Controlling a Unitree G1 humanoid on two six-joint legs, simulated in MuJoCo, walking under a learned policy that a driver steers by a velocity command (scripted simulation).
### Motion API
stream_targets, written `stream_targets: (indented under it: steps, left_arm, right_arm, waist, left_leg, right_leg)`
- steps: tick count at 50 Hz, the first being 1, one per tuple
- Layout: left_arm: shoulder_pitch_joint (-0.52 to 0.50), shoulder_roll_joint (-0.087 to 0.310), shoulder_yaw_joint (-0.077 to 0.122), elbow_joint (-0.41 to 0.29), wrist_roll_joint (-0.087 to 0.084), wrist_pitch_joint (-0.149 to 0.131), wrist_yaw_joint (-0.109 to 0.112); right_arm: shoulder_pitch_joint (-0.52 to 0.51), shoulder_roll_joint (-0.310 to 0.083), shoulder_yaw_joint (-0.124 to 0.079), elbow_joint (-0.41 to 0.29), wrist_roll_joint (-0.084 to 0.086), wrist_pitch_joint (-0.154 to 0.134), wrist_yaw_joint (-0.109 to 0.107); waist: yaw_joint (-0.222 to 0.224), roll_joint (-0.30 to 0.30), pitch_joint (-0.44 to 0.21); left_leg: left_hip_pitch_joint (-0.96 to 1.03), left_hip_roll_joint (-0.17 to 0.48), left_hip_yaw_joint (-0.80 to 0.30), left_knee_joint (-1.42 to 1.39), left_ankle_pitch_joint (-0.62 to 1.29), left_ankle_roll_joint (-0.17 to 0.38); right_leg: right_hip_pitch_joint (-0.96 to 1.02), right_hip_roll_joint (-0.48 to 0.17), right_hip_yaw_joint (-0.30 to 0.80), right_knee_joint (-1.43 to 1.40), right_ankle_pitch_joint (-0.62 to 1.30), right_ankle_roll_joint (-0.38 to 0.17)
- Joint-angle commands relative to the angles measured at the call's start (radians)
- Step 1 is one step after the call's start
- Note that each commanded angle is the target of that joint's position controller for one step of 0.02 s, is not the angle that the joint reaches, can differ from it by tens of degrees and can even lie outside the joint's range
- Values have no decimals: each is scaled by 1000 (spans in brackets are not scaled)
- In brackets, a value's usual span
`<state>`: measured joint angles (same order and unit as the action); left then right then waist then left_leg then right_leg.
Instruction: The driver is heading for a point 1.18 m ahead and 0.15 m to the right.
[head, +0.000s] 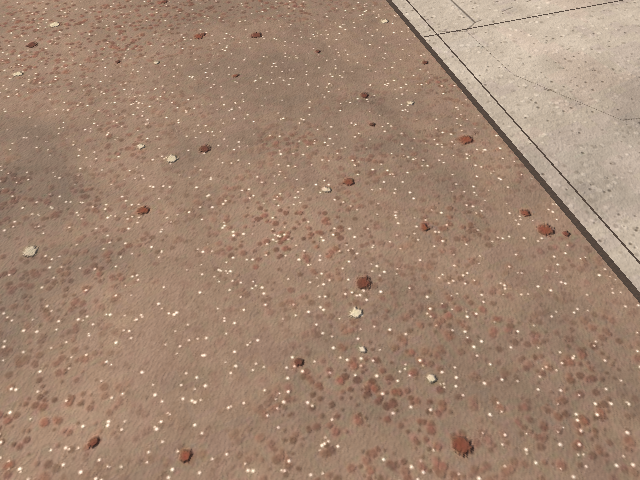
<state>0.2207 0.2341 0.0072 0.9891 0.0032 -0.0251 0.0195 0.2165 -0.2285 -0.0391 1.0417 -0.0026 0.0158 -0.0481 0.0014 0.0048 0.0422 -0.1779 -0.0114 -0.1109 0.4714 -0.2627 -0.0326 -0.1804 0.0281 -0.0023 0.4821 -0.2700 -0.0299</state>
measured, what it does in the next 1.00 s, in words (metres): walks ahead: left foot, then right foot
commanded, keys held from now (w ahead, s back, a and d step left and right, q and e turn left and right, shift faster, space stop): no key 0.10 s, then w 0.90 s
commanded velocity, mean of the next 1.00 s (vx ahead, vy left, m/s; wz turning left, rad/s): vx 0.33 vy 0.00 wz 0.00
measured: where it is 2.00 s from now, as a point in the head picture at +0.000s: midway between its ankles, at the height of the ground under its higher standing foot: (317, 334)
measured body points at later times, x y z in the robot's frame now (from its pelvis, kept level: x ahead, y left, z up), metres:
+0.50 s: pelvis +0.07 +0.06 +0.00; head +0.07 +0.08 +0.45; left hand +0.12 +0.33 -0.15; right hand +0.08 -0.21 -0.13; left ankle +0.05 +0.15 -0.74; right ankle +0.01 -0.09 -0.67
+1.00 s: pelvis +0.34 +0.01 -0.01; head +0.37 +0.01 +0.44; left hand +0.49 +0.27 -0.13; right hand +0.32 -0.25 -0.15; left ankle +0.17 +0.15 -0.63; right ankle +0.42 -0.07 -0.74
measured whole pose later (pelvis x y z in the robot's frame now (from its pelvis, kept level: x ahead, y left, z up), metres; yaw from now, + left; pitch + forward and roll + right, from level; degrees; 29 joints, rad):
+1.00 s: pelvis +0.34 +0.01 -0.01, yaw +0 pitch +1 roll -1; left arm 0.09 0.26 0.05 0.88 -0.01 -0.10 -0.04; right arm 0.37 -0.24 -0.03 1.01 0.03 -0.10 -0.01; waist -0.02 0.01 0.05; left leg -0.26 0.01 -0.05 1.19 -0.41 0.05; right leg -0.39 0.05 -0.07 0.51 -0.14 -0.07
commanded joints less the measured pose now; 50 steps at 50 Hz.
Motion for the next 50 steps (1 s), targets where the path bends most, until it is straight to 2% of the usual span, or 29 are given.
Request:
stream_targets:
  steps: [1,5,7,8,10,12,15,18,19,20,21,22,23,24,25,27,30,34,39,41,42,43,44,45,46,47,48,49,50]
  left_arm:
    - [19,111,20,-23,-1,-8,4]
    - [28,108,18,-8,-2,-6,5]
    - [51,121,23,8,-7,0,10]
    - [60,155,34,8,-14,3,13]
    - [114,213,54,14,-22,-2,17]
    - [115,215,62,6,-14,-23,17]
    - [65,191,62,-25,-33,-36,10]
    - [30,203,66,-36,-47,-22,6]
    - [37,182,59,-38,-43,-19,3]
    - [21,130,43,-47,-35,-24,-2]
    - [13,46,19,-68,-7,-34,-14]
    - [12,54,26,-107,-34,-52,-12]
    - [-24,111,35,-119,-59,-67,-12]
    - [-32,136,41,-118,-62,-78,-19]
    - [-18,137,45,-102,-47,-83,-20]
    - [-33,146,56,-99,-24,-84,-27]
    - [-91,96,48,-119,-19,-72,-36]
    - [-266,56,29,-188,-25,-71,-41]
    - [-373,69,24,-240,-33,-78,-65]
    - [-344,98,35,-243,-32,-84,-73]
    - [-292,123,47,-232,-31,-84,-73]
    - [-177,157,67,-202,-32,-83,-68]
    - [-1,198,90,-148,-36,-77,-59]
    - [179,268,108,-111,-21,-69,-47]
    - [223,294,109,-84,-10,-68,-58]
    - [175,196,84,-87,-17,-71,-59]
    - [75,161,73,-104,-18,-77,-55]
    - [-11,144,66,-121,-12,-85,-57]
    - [-53,121,60,-125,-2,-91,-61]
  right_arm:
    - [23,-102,-15,-13,0,-9,-4]
    - [32,-98,-11,6,0,-10,-5]
    - [51,-80,-6,22,5,-9,-7]
    - [41,-82,-7,14,10,-13,-6]
    - [-16,-78,-2,-25,15,-40,3]
    - [-49,-84,-6,-45,24,-69,19]
    - [-36,-85,-10,-47,33,-98,37]
    - [99,-63,-19,20,27,-108,45]
    - [171,-66,-25,50,26,-102,44]
    - [246,-83,-32,65,27,-100,42]
    - [347,-161,-43,66,24,-98,35]
    - [382,-242,-52,71,5,-112,51]
    - [282,-196,-36,46,7,-130,59]
    - [205,-144,-20,18,9,-142,64]
    - [160,-131,-12,-2,8,-144,71]
    - [161,-96,0,-10,4,-135,70]
    - [243,-106,3,7,-1,-122,52]
    - [263,-135,0,-6,0,-111,31]
    - [311,-143,-10,10,17,-102,25]
    - [287,-160,-20,1,16,-93,24]
    - [272,-175,-27,-6,11,-88,23]
    - [256,-184,-31,-13,5,-78,24]
    - [240,-173,-26,-26,-2,-71,25]
    - [258,-134,-9,-53,-19,-73,28]
    - [406,33,32,-45,-4,-97,46]
    - [309,-84,7,-48,26,-126,50]
    - [196,-142,-11,-90,53,-144,51]
    - [140,-146,-12,-103,50,-151,42]
    - [119,-142,-22,-105,36,-147,35]
  waist:
    - [1,-7,-4]
    - [2,-7,-1]
    - [7,-39,-9]
    - [17,-84,15]
    - [43,-177,74]
    - [44,-160,127]
    - [13,-111,88]
    - [-57,-98,16]
    - [-82,-75,2]
    - [-112,1,-11]
    - [-128,246,-71]
    - [-114,317,-43]
    - [-77,168,61]
    - [-53,114,104]
    - [-32,86,89]
    - [-25,86,68]
    - [-43,81,51]
    - [-77,72,80]
    - [-73,79,116]
    - [-32,87,76]
    - [2,109,25]
    - [65,129,-57]
    - [146,123,-163]
    - [185,-2,-309]
    - [87,-294,-470]
    - [122,-191,-368]
    - [98,-145,-198]
    - [62,-30,-124]
    - [29,-3,-78]
  left_leg:
    - [-10,18,-3,-59,162,19]
    - [-14,18,1,-62,159,18]
    - [-39,-26,54,-18,-49,25]
    - [-99,-53,91,51,-174,32]
    - [-244,-25,124,241,-204,44]
    - [-350,49,79,403,-228,63]
    - [-331,89,85,285,-222,87]
    - [51,-9,207,21,38,64]
    - [151,-31,213,-4,46,55]
    - [252,41,100,-58,-8,74]
    - [333,265,-226,-181,-113,142]
    - [316,416,-606,-330,-385,297]
    - [246,428,-604,-348,-489,312]
    - [221,376,-479,-344,-411,270]
    - [209,322,-364,-342,-266,232]
    - [197,249,-187,-345,6,184]
    - [203,214,-66,-346,281,199]
    - [133,187,16,-385,322,198]
    - [227,243,41,-371,376,199]
    - [296,264,54,-298,555,182]
    - [320,267,60,-226,740,171]
    - [320,252,78,-87,919,158]
    - [234,209,105,121,941,130]
    - [-23,145,129,444,583,107]
    - [-375,-59,60,782,-254,54]
    - [-481,-17,-48,898,-290,81]
    - [-540,33,-13,908,-204,97]
    - [-491,88,8,861,-104,99]
    - [-442,121,20,808,-51,94]
  right_leg:
    - [-23,-64,68,-112,95,-15]
    - [-21,-62,68,-115,96,-17]
    - [-20,-58,85,-152,-190,-37]
    - [-31,-93,146,-189,-371,-71]
    - [-34,-282,404,-326,-599,-180]
    - [-40,-377,524,-381,-518,-241]
    - [14,-323,383,-355,-318,-183]
    - [-158,-194,179,-244,-214,-137]
    - [-216,-163,151,-176,-220,-124]
    - [-303,-116,95,-11,-173,-90]
    - [-414,-34,-28,375,-212,-18]
    - [-599,26,34,585,-312,-25]
    - [-688,-56,97,702,-243,-44]
    - [-719,-95,105,715,-121,-59]
    - [-689,-122,90,688,-35,-59]
    - [-625,-151,63,592,79,-41]
    - [-615,-143,10,497,162,4]
    - [-531,-106,-34,220,295,29]
    - [-486,-81,-28,60,321,-11]
    - [-421,-61,-32,31,271,-42]
    - [-335,-33,-48,40,237,-59]
    - [-186,2,-72,49,211,-82]
    - [54,2,-68,43,229,-112]
    - [385,-203,178,76,180,-175]
    - [663,-427,704,-93,-104,-344]
    - [579,-386,751,-201,-182,-294]
    - [418,-361,585,-222,-106,-252]
    - [250,-331,462,-251,38,-233]
    - [126,-295,363,-273,149,-220]
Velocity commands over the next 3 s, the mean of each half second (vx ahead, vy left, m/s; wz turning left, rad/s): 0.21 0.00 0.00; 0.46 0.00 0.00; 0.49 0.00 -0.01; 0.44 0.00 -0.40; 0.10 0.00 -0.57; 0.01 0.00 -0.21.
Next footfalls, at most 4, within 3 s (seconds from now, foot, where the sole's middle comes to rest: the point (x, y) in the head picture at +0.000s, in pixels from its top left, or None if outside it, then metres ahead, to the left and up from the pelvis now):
0.40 left None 0.09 0.15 -0.78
0.88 right None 0.46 -0.07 -0.78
1.44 left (265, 370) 0.77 0.17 -0.78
1.98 right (368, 280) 1.03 -0.09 -0.78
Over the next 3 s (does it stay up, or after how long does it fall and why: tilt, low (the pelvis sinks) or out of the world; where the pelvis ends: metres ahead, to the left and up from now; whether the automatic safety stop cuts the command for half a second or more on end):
stays up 1.01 0.01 0.00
